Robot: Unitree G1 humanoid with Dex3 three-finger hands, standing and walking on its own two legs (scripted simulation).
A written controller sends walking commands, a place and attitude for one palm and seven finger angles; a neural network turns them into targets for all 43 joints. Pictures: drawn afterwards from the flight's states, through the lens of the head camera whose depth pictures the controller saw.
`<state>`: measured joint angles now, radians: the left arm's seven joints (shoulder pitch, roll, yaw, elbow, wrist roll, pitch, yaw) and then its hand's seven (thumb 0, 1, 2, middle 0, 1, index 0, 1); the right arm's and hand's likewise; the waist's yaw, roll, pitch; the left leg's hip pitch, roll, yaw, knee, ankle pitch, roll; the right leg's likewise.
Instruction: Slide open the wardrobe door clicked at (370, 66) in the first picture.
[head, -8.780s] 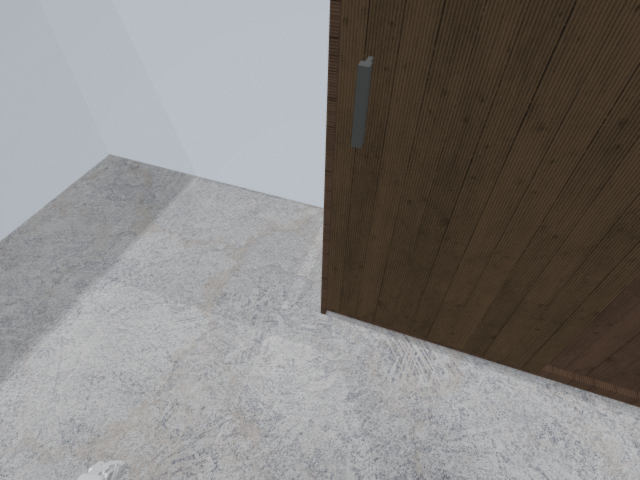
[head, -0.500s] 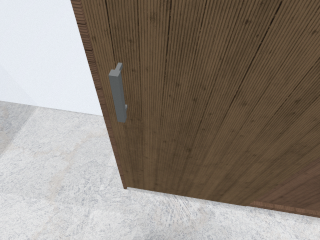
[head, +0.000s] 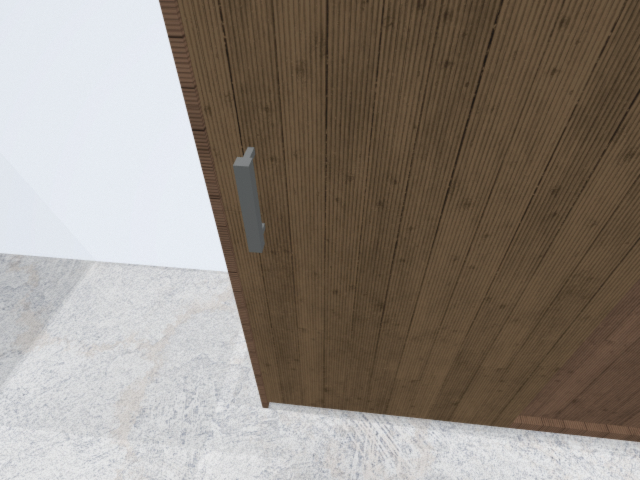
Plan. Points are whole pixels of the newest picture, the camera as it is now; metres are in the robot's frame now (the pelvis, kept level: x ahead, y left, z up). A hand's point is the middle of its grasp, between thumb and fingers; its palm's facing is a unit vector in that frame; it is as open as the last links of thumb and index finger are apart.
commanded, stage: come to a stop and stand still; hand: left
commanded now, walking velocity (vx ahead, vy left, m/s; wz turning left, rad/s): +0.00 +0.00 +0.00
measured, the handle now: (253, 201) +0.50 +0.13 +0.10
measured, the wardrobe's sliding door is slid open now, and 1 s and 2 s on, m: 0.00 0.00 0.00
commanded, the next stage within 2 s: none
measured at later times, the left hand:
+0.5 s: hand out of the picture -0.07 +0.15 -0.18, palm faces +0.11 -0.99 -0.13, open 7.4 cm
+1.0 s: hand out of the picture -0.16 +0.19 -0.20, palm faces +0.14 -0.97 -0.17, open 7.4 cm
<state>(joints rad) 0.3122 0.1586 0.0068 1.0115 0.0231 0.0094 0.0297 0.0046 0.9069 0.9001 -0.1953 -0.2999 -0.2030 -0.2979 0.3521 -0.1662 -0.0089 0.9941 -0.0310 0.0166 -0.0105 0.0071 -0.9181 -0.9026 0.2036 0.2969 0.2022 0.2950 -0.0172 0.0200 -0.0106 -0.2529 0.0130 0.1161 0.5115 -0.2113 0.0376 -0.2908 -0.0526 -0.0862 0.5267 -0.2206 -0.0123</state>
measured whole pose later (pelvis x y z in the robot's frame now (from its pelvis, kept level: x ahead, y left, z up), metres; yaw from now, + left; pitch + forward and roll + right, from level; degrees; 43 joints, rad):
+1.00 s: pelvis -0.14 +0.02 -0.01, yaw +1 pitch -5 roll +2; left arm 0.37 0.16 0.07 1.02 0.03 0.05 0.04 0.01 0.91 0.90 -0.20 -0.30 -0.20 -0.30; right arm 0.33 -0.13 -0.03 0.99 -0.03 0.00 -0.03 0.00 -0.92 -0.90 0.20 0.30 0.20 0.29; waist 0.02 -0.09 0.00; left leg -0.17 -0.05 0.10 0.58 -0.34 0.05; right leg -0.51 0.01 0.06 0.84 -0.34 -0.01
